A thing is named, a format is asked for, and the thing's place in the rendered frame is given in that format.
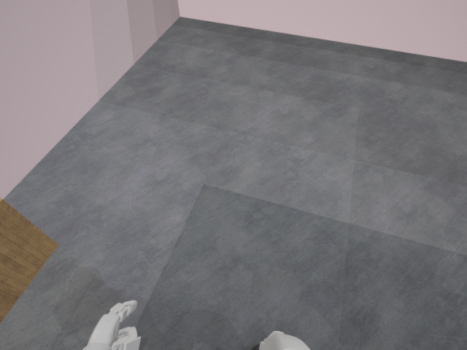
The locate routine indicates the robot right shin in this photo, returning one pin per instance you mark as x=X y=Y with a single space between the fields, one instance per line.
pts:
x=276 y=332

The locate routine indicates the cupboard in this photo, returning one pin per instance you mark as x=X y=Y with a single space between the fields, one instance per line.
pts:
x=24 y=249

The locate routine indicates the left robot hand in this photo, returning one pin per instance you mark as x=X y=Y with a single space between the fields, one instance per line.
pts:
x=107 y=330

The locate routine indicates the right robot thigh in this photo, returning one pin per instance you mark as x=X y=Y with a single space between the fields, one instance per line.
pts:
x=282 y=342

